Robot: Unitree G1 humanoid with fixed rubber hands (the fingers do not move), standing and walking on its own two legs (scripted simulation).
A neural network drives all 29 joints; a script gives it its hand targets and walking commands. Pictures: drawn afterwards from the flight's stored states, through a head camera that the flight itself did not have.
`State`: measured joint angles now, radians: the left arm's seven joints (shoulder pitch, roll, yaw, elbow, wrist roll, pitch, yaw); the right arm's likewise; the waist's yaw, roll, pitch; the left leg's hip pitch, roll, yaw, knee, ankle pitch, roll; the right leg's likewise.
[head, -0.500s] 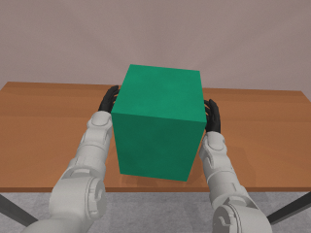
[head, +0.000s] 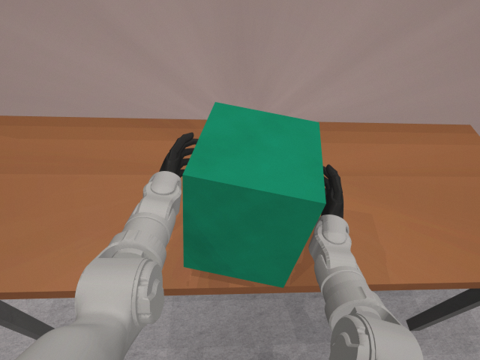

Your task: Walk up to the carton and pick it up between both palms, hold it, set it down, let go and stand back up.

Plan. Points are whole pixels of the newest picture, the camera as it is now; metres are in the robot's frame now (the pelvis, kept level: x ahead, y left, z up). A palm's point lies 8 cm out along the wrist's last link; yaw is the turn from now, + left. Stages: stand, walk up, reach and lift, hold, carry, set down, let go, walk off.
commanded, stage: set down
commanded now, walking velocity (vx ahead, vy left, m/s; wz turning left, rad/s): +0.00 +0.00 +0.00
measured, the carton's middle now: (249, 196) +0.40 -0.05 +0.02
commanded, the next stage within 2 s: none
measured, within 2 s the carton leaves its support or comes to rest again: rests again in 1.02 s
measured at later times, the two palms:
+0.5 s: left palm (167, 181) +0.42 +0.11 +0.05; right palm (325, 211) +0.34 -0.17 +0.04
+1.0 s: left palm (167, 183) +0.43 +0.11 +0.04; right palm (324, 213) +0.34 -0.17 +0.03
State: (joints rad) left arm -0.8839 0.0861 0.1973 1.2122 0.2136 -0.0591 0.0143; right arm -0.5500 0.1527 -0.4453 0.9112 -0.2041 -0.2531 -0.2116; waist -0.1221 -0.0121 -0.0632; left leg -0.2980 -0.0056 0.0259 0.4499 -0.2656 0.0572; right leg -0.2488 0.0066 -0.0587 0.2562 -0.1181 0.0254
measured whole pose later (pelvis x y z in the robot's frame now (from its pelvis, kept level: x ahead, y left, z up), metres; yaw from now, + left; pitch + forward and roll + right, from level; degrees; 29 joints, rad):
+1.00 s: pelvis -0.02 +0.00 -0.01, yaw +0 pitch +11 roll -3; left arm -0.95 0.14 0.33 1.38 0.26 -0.26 -0.03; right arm -0.72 0.14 -0.64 1.18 -0.36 -0.43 -0.21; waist -0.13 -0.04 -0.08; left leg -0.45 0.00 0.04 0.52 -0.27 0.06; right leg -0.40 0.01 -0.07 0.34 -0.12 0.02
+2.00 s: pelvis -0.04 +0.00 -0.03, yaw -2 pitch +17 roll -4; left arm -0.92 0.30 0.03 1.20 -0.12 -0.08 -0.04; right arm -0.71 -0.03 -0.29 1.00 0.07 -0.15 -0.22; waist -0.16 0.03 -0.18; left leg -0.68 0.02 0.03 0.71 -0.32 0.06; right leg -0.65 0.02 -0.05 0.54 -0.17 0.02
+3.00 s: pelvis -0.04 -0.01 -0.01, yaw -1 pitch +4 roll -2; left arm -0.58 0.46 -0.05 0.80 -0.25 0.09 -0.13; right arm -0.36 -0.03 -0.06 0.57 0.24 0.03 -0.33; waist -0.11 -0.04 -0.03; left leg -0.37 0.01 0.03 0.56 -0.27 0.04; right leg -0.36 0.02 -0.04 0.44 -0.15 0.00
